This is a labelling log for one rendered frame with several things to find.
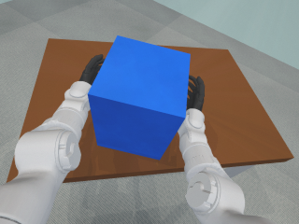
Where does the left robot forearm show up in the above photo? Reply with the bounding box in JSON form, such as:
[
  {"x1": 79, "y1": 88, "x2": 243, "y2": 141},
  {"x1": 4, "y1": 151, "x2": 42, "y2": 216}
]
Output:
[{"x1": 14, "y1": 81, "x2": 92, "y2": 169}]

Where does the right robot forearm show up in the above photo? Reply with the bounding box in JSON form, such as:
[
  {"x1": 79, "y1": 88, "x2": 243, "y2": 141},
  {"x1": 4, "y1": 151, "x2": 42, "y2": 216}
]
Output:
[{"x1": 178, "y1": 108, "x2": 234, "y2": 183}]

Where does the robot left upper arm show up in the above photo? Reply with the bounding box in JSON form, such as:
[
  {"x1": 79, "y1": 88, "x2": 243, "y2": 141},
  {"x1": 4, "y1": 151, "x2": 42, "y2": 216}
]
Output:
[{"x1": 0, "y1": 129, "x2": 81, "y2": 224}]

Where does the carton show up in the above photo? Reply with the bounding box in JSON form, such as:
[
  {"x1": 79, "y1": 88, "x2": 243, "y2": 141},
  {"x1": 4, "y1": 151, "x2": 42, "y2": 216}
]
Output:
[{"x1": 88, "y1": 35, "x2": 191, "y2": 160}]

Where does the robot right hand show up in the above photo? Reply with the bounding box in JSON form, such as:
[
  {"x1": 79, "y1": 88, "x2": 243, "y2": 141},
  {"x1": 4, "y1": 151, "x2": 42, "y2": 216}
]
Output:
[{"x1": 186, "y1": 75, "x2": 205, "y2": 112}]

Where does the robot right upper arm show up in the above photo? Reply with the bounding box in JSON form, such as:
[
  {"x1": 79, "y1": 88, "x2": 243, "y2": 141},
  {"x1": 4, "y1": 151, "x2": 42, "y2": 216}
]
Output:
[{"x1": 185, "y1": 171, "x2": 277, "y2": 224}]

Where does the table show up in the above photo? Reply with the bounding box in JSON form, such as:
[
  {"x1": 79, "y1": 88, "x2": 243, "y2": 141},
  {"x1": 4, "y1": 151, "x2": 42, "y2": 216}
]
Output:
[{"x1": 6, "y1": 38, "x2": 294, "y2": 183}]

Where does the robot left hand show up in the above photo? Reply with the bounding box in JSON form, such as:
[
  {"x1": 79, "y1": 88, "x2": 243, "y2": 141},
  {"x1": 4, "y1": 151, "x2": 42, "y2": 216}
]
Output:
[{"x1": 79, "y1": 54, "x2": 105, "y2": 85}]

